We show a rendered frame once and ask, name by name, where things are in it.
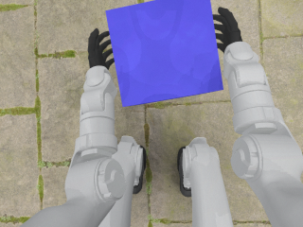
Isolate robot right forearm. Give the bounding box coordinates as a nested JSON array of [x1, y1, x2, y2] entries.
[[223, 42, 303, 171]]

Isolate right robot shin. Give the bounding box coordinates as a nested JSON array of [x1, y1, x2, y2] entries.
[[183, 137, 220, 188]]

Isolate left robot upper arm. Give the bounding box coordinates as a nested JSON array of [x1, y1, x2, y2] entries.
[[19, 157, 127, 227]]

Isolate robot left forearm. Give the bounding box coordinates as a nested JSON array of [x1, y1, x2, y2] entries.
[[67, 65, 118, 173]]

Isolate robot left hand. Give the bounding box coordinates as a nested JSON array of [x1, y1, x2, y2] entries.
[[87, 28, 115, 70]]

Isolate carton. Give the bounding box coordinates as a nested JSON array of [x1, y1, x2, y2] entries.
[[105, 0, 223, 107]]

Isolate robot shin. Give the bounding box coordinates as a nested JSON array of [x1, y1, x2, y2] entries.
[[117, 135, 140, 185], [183, 137, 220, 188]]

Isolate right robot upper arm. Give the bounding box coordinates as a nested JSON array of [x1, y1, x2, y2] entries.
[[230, 133, 303, 227]]

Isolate left robot shin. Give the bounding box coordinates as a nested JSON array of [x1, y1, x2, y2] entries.
[[117, 135, 140, 185]]

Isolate robot right hand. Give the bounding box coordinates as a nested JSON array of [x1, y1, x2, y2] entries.
[[212, 7, 242, 53]]

